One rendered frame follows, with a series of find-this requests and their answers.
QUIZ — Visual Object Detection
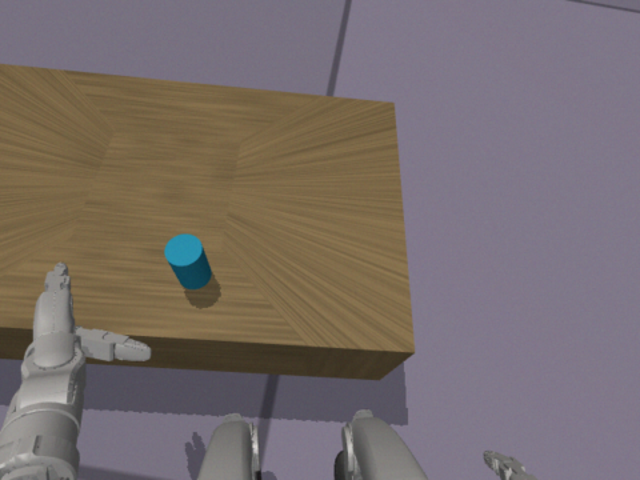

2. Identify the left robot hand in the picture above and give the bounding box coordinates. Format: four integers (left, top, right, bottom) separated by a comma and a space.
33, 262, 151, 361

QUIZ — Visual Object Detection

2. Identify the right robot hand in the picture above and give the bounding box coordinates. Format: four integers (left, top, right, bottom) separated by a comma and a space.
483, 451, 537, 480

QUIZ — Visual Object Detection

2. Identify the can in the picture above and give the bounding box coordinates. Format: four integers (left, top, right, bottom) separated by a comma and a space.
165, 234, 212, 290

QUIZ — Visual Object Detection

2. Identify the left robot arm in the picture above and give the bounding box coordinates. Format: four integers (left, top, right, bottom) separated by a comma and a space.
0, 332, 86, 480

